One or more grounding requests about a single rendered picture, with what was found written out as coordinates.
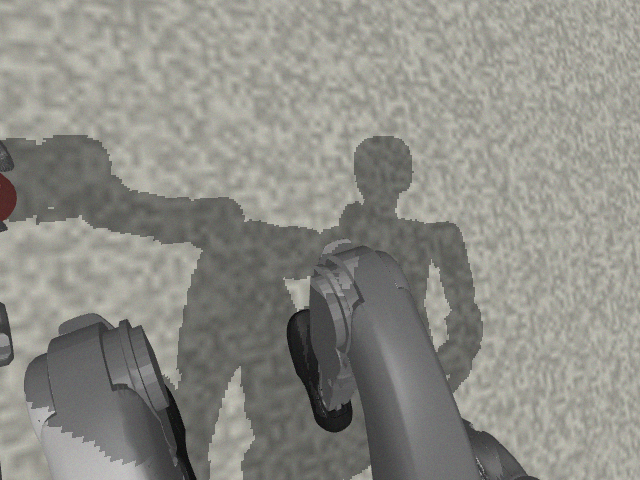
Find right robot hand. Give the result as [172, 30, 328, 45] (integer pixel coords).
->
[462, 418, 528, 480]

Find left robot foot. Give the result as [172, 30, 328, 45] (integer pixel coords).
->
[165, 385, 197, 480]

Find right robot foot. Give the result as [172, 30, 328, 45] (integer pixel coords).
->
[287, 309, 352, 432]

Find tin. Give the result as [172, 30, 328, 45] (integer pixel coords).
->
[0, 173, 17, 221]

